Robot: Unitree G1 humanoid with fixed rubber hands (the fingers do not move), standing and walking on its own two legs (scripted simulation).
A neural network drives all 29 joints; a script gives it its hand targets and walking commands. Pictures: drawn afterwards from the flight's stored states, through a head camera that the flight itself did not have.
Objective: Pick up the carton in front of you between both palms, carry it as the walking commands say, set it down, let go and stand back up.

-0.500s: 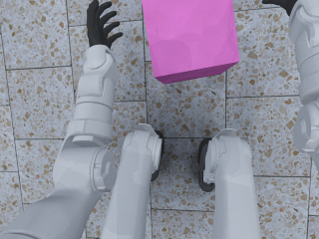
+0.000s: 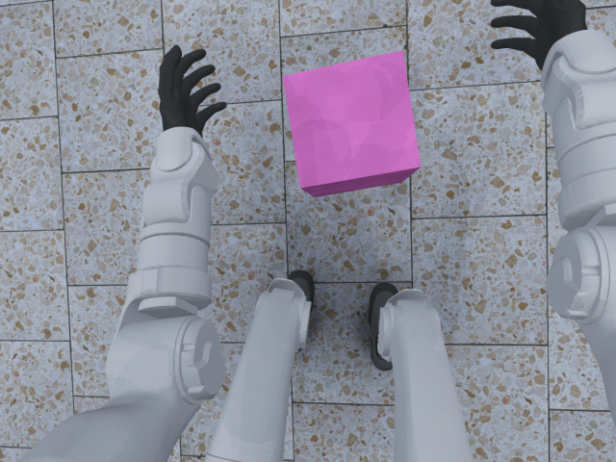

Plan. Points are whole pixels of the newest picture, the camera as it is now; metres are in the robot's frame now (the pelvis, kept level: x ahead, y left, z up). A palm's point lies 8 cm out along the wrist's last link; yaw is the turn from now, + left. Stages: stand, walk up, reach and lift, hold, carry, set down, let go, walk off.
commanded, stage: set down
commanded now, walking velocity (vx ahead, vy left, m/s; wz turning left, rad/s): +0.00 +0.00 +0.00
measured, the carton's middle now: (350, 136) +0.54 +0.01 -0.47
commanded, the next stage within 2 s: let go in 0.06 s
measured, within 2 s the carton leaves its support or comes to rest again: neither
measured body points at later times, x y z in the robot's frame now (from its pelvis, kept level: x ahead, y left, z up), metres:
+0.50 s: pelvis +0.06 +0.01 +0.12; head +0.27 -0.01 +0.51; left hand +0.40 +0.22 +0.02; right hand +0.43 -0.22 +0.01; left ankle +0.10 +0.13 -0.56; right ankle +0.08 -0.09 -0.56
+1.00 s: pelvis +0.11 +0.02 +0.18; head +0.16 +0.02 +0.63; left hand +0.29 +0.25 +0.10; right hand +0.30 -0.22 +0.09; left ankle +0.10 +0.13 -0.56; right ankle +0.08 -0.09 -0.56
